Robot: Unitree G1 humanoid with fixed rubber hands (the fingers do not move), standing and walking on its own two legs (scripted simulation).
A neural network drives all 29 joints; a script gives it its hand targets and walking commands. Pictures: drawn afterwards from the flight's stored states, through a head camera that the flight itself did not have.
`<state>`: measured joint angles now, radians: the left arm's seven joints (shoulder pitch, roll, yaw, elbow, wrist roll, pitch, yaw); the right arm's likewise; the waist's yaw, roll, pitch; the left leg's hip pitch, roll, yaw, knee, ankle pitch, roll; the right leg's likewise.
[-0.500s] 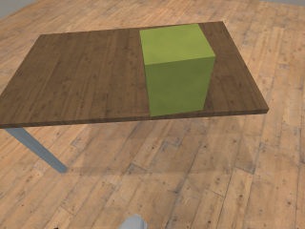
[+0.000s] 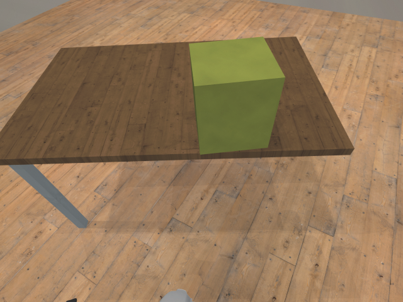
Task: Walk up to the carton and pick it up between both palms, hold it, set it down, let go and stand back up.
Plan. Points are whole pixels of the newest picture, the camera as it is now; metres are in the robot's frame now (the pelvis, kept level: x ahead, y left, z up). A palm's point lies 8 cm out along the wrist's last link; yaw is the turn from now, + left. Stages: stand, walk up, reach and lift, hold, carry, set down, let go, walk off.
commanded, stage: walk up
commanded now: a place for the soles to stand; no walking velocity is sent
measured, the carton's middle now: (230, 98) +0.66 -0.03 +0.01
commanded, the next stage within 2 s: none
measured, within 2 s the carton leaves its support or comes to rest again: neither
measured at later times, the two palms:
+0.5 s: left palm out of the picture +0.06 +0.33 -0.09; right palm out of the picture +0.07 -0.30 -0.11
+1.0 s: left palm out of the picture +0.05 +0.34 -0.09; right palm out of the picture +0.09 -0.28 -0.11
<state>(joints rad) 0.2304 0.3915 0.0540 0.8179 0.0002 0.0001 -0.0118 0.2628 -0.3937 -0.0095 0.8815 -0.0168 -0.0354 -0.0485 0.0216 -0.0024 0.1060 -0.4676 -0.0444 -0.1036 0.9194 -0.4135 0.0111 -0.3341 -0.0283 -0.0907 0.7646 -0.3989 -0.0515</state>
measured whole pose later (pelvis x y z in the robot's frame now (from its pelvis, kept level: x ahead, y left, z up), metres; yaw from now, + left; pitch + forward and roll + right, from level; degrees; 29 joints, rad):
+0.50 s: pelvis -0.01 +0.01 +0.00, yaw +2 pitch -3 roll +1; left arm 0.23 0.40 0.05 0.82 0.00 0.00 -0.01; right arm 0.25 -0.39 -0.01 0.89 -0.02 -0.04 -0.04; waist 0.02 0.00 0.10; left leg -0.44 -0.04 -0.11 0.87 -0.42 0.01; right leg -0.33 -0.03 -0.09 0.77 -0.39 -0.04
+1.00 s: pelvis +0.00 +0.02 +0.00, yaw +4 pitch -2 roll +1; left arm 0.23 0.40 0.05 0.82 0.00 -0.01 -0.01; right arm 0.24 -0.39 -0.01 0.90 -0.01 -0.04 -0.03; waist 0.02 0.00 0.09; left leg -0.45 -0.04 -0.11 0.87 -0.44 0.01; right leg -0.33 -0.05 -0.09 0.74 -0.39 -0.03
